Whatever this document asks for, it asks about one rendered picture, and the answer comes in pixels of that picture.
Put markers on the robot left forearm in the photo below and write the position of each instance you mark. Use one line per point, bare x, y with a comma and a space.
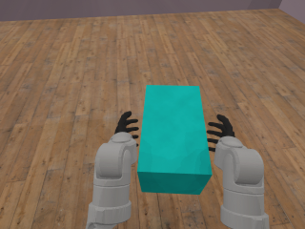
111, 182

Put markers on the robot left hand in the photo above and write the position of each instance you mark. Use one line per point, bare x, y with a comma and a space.
123, 122

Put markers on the carton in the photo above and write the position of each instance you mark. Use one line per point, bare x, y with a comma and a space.
174, 154

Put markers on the robot right hand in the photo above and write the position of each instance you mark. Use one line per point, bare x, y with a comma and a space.
226, 128

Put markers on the robot right forearm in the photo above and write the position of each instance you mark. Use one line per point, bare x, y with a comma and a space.
243, 185

